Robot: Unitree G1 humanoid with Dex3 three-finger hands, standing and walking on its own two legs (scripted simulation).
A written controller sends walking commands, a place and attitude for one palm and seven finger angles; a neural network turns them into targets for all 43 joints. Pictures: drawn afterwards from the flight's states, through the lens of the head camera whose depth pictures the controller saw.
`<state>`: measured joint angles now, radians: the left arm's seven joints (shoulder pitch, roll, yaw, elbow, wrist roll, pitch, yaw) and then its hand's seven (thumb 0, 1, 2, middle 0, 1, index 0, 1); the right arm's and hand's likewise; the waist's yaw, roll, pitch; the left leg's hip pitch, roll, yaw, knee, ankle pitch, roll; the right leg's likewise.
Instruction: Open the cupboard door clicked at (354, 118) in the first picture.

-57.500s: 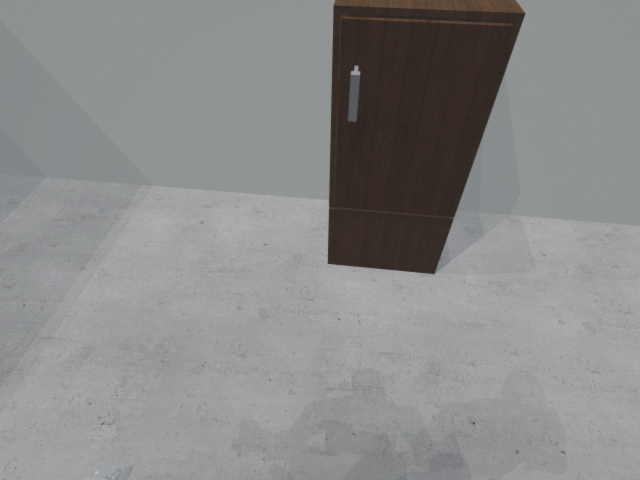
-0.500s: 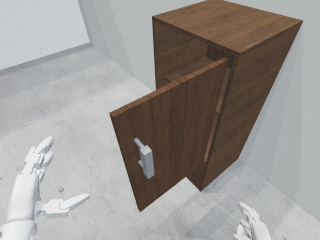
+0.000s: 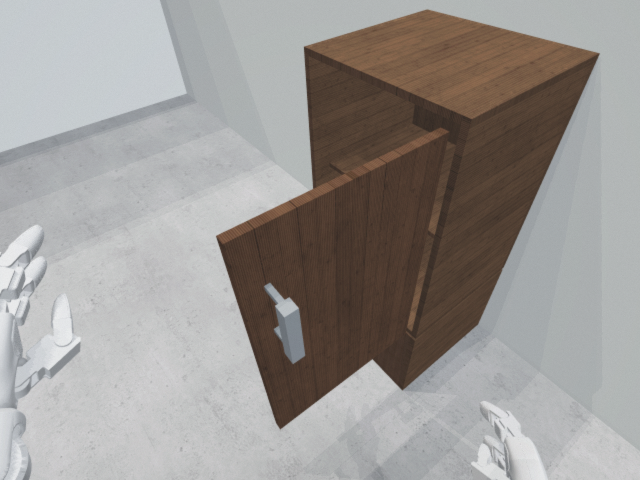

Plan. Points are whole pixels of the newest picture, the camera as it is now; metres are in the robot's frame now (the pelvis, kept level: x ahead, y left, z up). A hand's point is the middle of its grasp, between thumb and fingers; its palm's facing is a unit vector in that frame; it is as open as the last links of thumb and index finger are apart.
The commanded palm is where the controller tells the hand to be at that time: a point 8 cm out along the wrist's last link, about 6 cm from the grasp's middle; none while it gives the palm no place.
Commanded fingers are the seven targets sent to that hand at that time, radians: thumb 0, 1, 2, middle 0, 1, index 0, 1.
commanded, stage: draw the hand back to the body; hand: left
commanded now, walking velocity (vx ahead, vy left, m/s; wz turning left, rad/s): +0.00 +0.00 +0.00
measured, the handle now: (283, 322) +0.33 +0.11 -0.01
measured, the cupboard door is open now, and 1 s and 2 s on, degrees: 89 89 89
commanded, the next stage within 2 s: step back with the hand held close in 0.24 s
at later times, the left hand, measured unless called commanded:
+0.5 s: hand (73, 335) +0.19 +0.26 +0.17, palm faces +0.45 -0.77 -0.46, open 7.4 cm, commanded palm +0.12 +0.30 +0.17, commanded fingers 0.00 0.90 0.90 -0.20 -0.30 -0.20 -0.30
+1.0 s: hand (19, 411) +0.12 +0.28 +0.15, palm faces +0.45 -0.76 -0.47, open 7.4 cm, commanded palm +0.06 +0.32 +0.17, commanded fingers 0.00 0.90 0.90 -0.20 -0.30 -0.20 -0.30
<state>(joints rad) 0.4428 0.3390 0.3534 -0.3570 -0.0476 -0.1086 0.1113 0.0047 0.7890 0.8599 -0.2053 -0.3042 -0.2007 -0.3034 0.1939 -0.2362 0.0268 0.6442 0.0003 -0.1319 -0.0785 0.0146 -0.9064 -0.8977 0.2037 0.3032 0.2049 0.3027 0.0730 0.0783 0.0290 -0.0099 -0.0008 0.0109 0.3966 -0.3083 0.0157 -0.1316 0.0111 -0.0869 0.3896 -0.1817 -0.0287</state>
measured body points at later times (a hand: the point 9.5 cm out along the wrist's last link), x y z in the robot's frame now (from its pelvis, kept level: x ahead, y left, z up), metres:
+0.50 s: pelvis -0.02 +0.00 +0.00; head -0.02 -0.02 +0.45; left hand +0.16 +0.30 +0.19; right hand +0.17 -0.23 -0.09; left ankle -0.05 +0.11 -0.74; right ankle +0.03 -0.10 -0.74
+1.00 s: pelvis -0.08 +0.02 -0.02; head -0.08 +0.02 +0.43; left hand +0.09 +0.32 +0.18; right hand +0.09 -0.22 -0.09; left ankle -0.05 +0.11 -0.74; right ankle +0.03 -0.10 -0.74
